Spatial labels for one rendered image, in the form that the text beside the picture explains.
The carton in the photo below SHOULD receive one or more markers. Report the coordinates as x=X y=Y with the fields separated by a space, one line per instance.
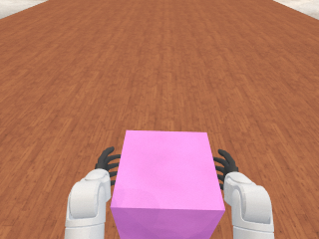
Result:
x=166 y=186

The robot right forearm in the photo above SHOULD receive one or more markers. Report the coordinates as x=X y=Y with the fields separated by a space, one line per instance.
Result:
x=251 y=208

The right robot hand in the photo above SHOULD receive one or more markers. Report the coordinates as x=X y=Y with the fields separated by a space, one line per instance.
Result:
x=228 y=163

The robot left forearm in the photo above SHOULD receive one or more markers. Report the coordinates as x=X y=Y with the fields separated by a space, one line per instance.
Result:
x=86 y=206

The left robot hand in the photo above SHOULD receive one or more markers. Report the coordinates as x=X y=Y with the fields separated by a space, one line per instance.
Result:
x=103 y=161

